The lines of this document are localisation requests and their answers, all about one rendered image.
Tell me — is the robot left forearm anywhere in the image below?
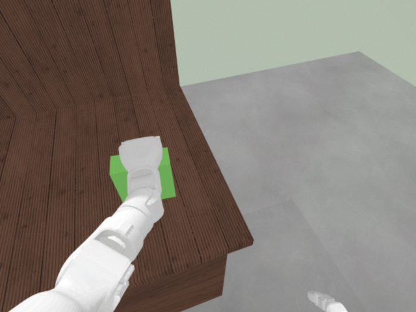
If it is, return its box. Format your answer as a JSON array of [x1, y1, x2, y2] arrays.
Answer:
[[55, 165, 164, 287]]

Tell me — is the robot right hand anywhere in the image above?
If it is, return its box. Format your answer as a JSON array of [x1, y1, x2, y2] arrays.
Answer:
[[307, 291, 348, 312]]

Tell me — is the sponge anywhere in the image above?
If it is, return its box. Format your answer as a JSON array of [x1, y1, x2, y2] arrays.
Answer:
[[109, 147, 176, 202]]

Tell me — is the left robot upper arm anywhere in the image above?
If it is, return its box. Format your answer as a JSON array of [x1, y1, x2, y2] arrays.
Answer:
[[9, 239, 135, 312]]

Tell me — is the table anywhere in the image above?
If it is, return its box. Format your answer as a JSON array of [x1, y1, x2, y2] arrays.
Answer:
[[0, 0, 254, 312]]

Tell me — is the robot left hand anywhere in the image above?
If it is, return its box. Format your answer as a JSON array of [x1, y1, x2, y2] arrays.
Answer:
[[118, 136, 163, 172]]

